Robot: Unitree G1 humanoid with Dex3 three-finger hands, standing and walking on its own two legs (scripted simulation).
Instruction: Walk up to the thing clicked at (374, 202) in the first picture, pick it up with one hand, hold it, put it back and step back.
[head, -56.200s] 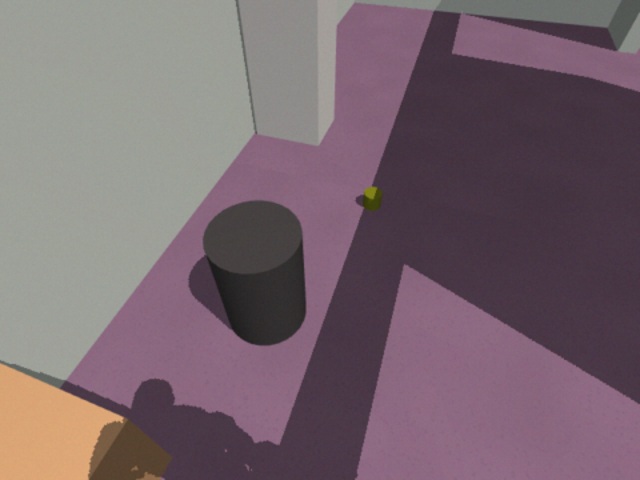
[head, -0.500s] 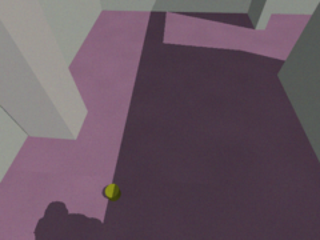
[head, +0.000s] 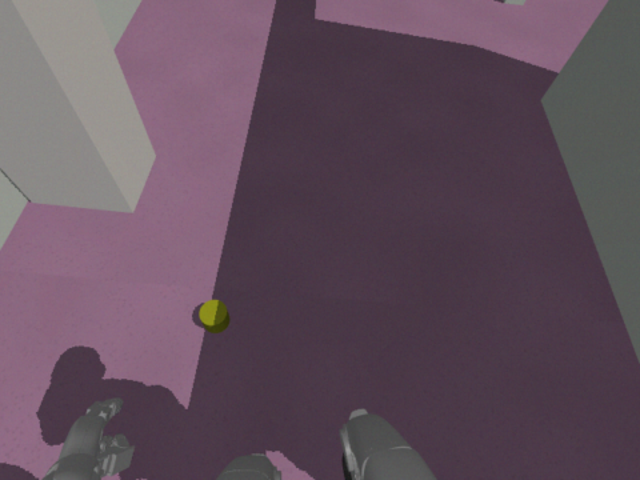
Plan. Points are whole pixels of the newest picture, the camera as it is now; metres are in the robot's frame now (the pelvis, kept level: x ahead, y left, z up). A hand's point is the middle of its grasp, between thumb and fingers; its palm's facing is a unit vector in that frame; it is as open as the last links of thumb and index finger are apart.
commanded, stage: step back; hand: left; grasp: from above
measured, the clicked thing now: (214, 316) +0.56 +0.27 -0.72
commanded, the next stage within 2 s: none
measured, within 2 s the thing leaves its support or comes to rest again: neither
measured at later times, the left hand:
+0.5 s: hand out of the picture +0.04 +0.24 -0.12, palm faces -0.06 -0.91 -0.40, open 7.4 cm
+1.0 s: hand out of the picture -0.16 +0.26 -0.15, palm faces -0.08 -0.92 -0.39, open 7.4 cm
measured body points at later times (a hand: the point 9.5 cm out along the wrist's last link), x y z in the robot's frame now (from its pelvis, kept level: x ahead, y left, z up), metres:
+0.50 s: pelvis -0.10 -0.01 +0.01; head -0.04 -0.03 +0.45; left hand +0.04 +0.28 -0.10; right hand -0.02 -0.33 -0.12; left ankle -0.13 +0.12 -0.65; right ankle -0.07 -0.13 -0.72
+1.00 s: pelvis -0.26 -0.02 +0.00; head -0.20 +0.00 +0.44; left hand -0.15 +0.31 -0.13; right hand -0.15 -0.33 -0.09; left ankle -0.16 +0.10 -0.72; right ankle -0.31 -0.17 -0.69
